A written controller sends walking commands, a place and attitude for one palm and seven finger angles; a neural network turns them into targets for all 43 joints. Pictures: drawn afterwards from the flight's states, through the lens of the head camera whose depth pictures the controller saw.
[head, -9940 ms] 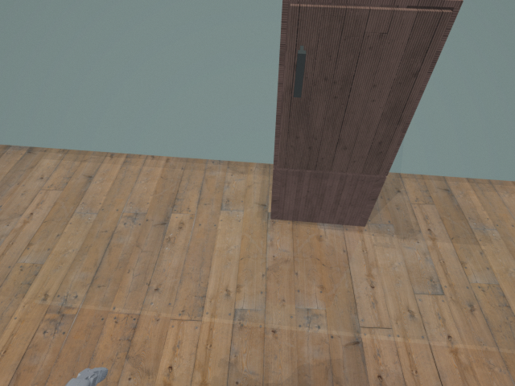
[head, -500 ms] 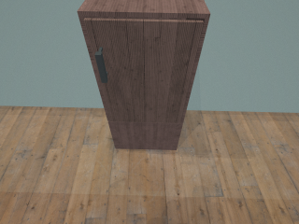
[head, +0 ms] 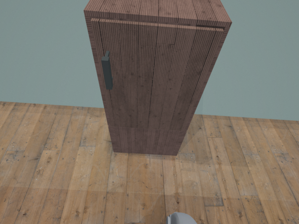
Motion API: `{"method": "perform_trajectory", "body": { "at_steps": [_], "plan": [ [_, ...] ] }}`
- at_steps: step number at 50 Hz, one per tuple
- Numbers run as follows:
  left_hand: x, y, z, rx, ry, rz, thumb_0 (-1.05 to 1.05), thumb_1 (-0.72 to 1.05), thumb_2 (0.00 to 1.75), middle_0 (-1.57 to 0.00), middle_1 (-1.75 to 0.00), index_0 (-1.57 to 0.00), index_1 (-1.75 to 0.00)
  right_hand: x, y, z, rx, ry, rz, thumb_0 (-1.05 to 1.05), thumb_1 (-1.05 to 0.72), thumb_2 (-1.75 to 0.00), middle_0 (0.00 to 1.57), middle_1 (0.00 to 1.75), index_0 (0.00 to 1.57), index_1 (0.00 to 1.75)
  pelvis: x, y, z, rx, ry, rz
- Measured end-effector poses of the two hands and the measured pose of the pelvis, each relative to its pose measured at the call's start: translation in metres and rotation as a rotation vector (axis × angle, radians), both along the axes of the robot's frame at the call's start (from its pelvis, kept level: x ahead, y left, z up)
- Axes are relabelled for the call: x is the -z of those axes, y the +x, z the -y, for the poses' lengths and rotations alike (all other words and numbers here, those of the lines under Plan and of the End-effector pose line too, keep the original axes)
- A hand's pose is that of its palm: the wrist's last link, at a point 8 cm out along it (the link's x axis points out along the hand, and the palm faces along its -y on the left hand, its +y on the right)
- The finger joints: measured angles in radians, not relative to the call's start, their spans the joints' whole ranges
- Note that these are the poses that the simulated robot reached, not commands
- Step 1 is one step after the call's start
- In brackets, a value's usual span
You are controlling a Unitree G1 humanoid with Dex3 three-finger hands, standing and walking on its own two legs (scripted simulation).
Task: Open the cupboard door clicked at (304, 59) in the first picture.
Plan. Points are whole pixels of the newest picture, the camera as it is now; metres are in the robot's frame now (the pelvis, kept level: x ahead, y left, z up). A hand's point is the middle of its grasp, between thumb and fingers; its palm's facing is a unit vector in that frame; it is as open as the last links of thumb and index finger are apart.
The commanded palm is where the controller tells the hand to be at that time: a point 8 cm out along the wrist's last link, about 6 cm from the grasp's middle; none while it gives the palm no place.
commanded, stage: shuffle to correct the standing spot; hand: left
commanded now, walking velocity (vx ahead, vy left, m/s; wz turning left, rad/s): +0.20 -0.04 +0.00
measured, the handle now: (108, 70) +0.62 +0.18 +0.03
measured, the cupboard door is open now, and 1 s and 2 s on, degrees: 0 0 0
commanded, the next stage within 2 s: come to a stop and stand still in 0.10 s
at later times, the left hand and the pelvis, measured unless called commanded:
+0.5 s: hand (109, 198) +0.22 +0.13 -0.17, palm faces +0.03 -0.97 -0.25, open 7.2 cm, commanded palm none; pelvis +0.13 -0.05 -0.01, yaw +1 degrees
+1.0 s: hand out of the picture +0.09 +0.23 -0.16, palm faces +0.04 -0.94 -0.33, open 7.4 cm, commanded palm none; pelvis +0.07 +0.02 -0.01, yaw -2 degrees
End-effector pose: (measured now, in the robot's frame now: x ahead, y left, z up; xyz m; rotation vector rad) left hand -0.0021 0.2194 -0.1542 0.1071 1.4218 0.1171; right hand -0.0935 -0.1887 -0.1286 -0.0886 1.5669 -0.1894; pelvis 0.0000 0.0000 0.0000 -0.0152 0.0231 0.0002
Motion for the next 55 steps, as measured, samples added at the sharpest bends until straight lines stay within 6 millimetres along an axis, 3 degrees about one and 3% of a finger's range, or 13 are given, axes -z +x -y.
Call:
{"method": "perform_trajectory", "body": {
  "at_steps": [4,8,12,15,20,25,29,32,36,42,48,55],
  "plan": [
    [-0.005,0.063,-0.007,0.025,0.029,0.081,0.01,0.94,0.90,-0.20,-0.30,-0.20,-0.30,-0.004,0.002,-0.012,0.020,0.038,-0.067,0.00,-0.91,-0.90,0.20,0.30,0.20,0.30,-0.001,0.023,0.005,0.002,0.001,-0.004],
    [-0.006,0.133,0.005,0.074,0.033,0.161,0.01,0.93,0.90,-0.20,-0.30,-0.20,-0.30,-0.001,0.013,-0.012,0.046,0.067,-0.122,0.01,-0.91,-0.90,0.20,0.30,0.20,0.30,0.004,0.050,0.013,0.008,0.007,-0.004],
    [-0.004,0.199,0.027,0.114,0.036,0.252,0.01,0.92,0.90,-0.20,-0.30,-0.20,-0.30,0.013,0.037,0.003,0.065,0.082,-0.162,0.01,-0.91,-0.90,0.20,0.30,0.21,0.30,0.016,0.085,0.025,0.006,0.014,0.005],
    [0.001,0.228,0.039,0.094,0.051,0.317,0.00,0.92,0.90,-0.20,-0.30,-0.20,-0.30,0.029,0.071,0.027,0.056,0.075,-0.156,0.01,-0.91,-0.90,0.20,0.30,0.21,0.30,0.027,0.109,0.038,-0.003,0.030,0.016],
    [-0.004,0.226,0.053,0.078,0.059,0.258,0.00,0.91,0.90,-0.20,-0.30,-0.20,-0.30,0.034,0.167,0.068,0.018,0.006,0.023,0.01,-0.91,-0.90,0.20,0.30,0.20,0.30,0.016,0.124,0.050,-0.012,0.033,0.027],
    [-0.015,0.215,0.041,0.030,0.109,0.231,-0.02,0.94,0.90,-0.20,-0.30,-0.21,-0.30,0.029,0.255,0.093,-0.064,-0.023,0.204,0.01,-0.91,-0.90,0.20,0.30,0.20,0.30,0.009,0.125,0.054,-0.015,0.050,0.011],
    [-0.022,0.194,0.027,0.008,0.139,0.196,-0.01,0.93,0.90,-0.20,-0.30,-0.21,-0.30,0.024,0.301,0.098,-0.118,-0.032,0.307,0.00,-0.92,-0.90,0.19,0.30,0.20,0.30,0.006,0.120,0.050,-0.012,0.062,0.008],
    [-0.024,0.173,0.017,-0.010,0.156,0.165,-0.01,0.92,0.90,-0.20,-0.30,-0.20,-0.30,0.019,0.319,0.095,-0.148,-0.030,0.358,0.00,-0.92,-0.90,0.19,0.30,0.20,0.30,0.005,0.115,0.046,-0.012,0.068,0.007],
    [-0.025,0.142,0.004,-0.030,0.168,0.128,0.00,0.91,0.90,-0.20,-0.30,-0.20,-0.30,0.014,0.323,0.083,-0.174,-0.020,0.394,0.00,-0.92,-0.90,0.19,0.30,0.20,0.30,0.004,0.107,0.038,-0.013,0.068,0.008],
    [-0.026,0.106,-0.029,-0.029,0.206,0.124,0.00,0.91,0.90,-0.20,-0.30,-0.21,-0.30,0.017,0.307,0.056,-0.133,-0.013,0.517,0.01,-0.91,-0.90,0.20,0.30,0.20,0.30,0.014,0.095,0.006,-0.011,0.044,0.029],
    [-0.028,0.090,-0.049,-0.012,0.200,0.121,0.00,0.91,0.90,-0.20,-0.30,-0.20,-0.30,0.023,0.250,0.020,-0.104,0.028,0.482,0.01,-0.91,-0.90,0.20,0.30,0.20,0.30,0.011,0.075,-0.012,0.021,0.058,0.073],
    [-0.027,0.078,-0.044,0.036,0.170,0.124,0.00,0.91,0.90,-0.20,-0.30,-0.20,-0.30,0.042,0.188,0.017,-0.069,0.032,0.350,0.00,-0.93,-0.90,0.20,0.30,0.20,0.30,0.014,0.052,-0.021,0.036,0.063,0.066]
  ]
}}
